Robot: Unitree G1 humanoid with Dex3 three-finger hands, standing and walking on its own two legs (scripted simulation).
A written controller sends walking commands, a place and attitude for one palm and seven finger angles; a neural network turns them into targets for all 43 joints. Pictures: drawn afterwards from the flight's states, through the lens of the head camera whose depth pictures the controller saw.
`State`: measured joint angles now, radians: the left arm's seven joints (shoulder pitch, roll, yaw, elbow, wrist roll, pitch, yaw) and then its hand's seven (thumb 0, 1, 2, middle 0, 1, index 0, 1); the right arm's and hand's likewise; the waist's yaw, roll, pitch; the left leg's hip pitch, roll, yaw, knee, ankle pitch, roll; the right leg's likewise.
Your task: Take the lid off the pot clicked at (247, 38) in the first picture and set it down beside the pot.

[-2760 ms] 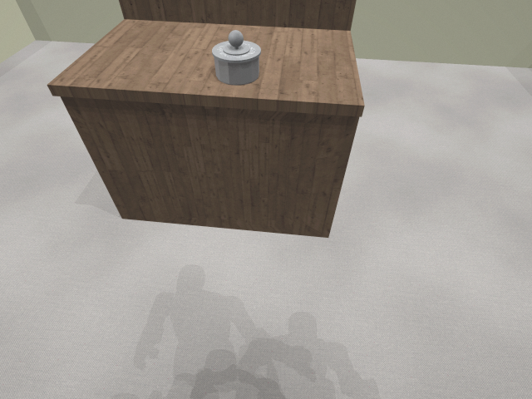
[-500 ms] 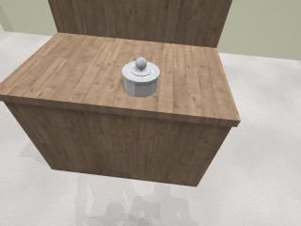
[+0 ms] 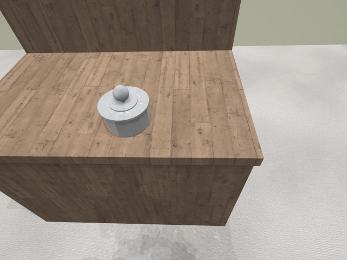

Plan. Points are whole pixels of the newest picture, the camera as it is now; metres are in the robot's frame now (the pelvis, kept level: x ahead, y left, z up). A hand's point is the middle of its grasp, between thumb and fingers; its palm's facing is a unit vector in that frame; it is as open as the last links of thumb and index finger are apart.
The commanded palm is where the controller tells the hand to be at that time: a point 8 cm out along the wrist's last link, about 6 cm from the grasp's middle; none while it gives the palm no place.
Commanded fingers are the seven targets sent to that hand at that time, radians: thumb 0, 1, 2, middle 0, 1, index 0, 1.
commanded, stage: come to a stop and stand still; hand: left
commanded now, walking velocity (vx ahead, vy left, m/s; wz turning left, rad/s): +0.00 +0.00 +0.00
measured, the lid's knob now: (120, 93) +0.55 +0.18 +0.08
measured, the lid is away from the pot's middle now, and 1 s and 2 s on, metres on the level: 0.00 0.00 0.00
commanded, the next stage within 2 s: none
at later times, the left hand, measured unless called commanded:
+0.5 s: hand out of the picture +0.01 +0.19 -0.18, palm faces +0.05 -0.97 -0.23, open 7.4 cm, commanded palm none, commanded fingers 0.00 0.90 0.90 -0.20 -0.30 -0.20 -0.30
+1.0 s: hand out of the picture +0.06 +0.13 -0.17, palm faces +0.03 -0.98 -0.20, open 7.4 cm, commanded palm none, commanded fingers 0.00 0.90 0.90 -0.20 -0.30 -0.20 -0.30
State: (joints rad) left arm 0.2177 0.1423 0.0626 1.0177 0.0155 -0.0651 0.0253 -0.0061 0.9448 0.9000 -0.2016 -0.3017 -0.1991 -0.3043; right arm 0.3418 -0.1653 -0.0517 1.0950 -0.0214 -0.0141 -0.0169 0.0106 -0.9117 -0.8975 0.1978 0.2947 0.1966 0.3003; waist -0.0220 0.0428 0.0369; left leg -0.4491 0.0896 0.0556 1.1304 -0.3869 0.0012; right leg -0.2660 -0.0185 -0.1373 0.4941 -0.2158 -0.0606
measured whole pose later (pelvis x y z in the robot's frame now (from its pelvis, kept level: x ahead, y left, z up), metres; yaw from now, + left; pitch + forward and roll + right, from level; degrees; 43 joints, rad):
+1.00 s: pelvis -0.02 -0.04 +0.00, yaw +0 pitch -1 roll +0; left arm 0.22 0.17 0.00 0.94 0.01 0.00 0.06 0.01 0.91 0.90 -0.20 -0.30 -0.20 -0.30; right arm 0.27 -0.15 -0.03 1.04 -0.01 0.02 -0.02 0.01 -0.91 -0.90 0.20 0.29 0.20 0.30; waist -0.01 -0.03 0.04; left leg -0.20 0.01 0.03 0.53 -0.31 0.00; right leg -0.23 0.06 -0.10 0.50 -0.26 -0.08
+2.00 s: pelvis -0.02 +0.04 +0.00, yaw -2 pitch -1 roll -1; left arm 0.31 0.13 -0.01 1.10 0.01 0.00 0.05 0.00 0.91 0.90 -0.20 -0.30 -0.20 -0.30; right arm 0.28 -0.13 -0.01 1.12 -0.01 -0.01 -0.03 0.01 -0.92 -0.90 0.20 0.29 0.20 0.30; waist 0.01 -0.01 0.05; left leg -0.14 -0.09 0.10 0.41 -0.26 0.12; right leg -0.21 -0.03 -0.02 0.45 -0.22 0.03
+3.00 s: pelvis +0.00 +0.04 +0.00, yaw -2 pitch -1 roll -1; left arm 0.29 0.12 0.00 1.12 0.01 0.00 0.05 0.00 0.91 0.90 -0.20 -0.30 -0.20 -0.30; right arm 0.29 -0.12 -0.01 1.13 -0.01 -0.02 -0.04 0.01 -0.91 -0.90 0.20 0.29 0.20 0.30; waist 0.00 -0.01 0.07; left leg -0.10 -0.09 0.10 0.40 -0.29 0.12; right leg -0.18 -0.03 -0.02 0.44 -0.24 0.03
